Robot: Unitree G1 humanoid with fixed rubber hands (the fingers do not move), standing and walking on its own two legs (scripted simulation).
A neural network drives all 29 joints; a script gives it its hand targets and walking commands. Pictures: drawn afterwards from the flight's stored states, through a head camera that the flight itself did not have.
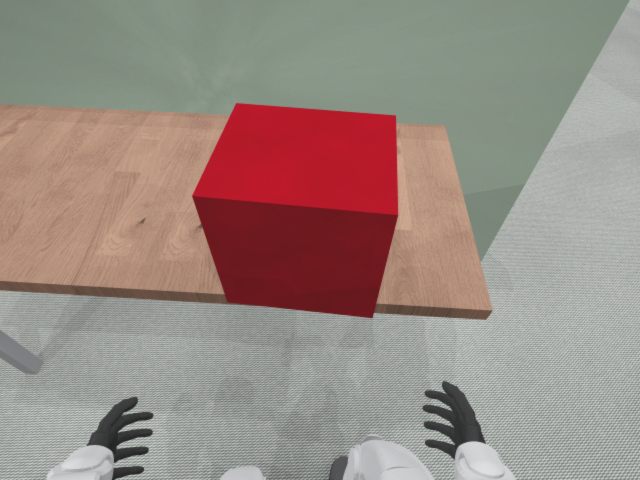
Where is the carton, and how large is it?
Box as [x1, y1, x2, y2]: [192, 103, 397, 317]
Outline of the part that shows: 236,103 192,195 227,301 372,317 397,217 395,115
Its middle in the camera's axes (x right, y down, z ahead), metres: -0.02 -0.04 +0.65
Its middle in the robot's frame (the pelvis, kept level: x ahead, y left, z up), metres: +0.51 +0.03 +0.00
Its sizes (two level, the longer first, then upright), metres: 0.259 0.219 0.262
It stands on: a table, 0.60 m high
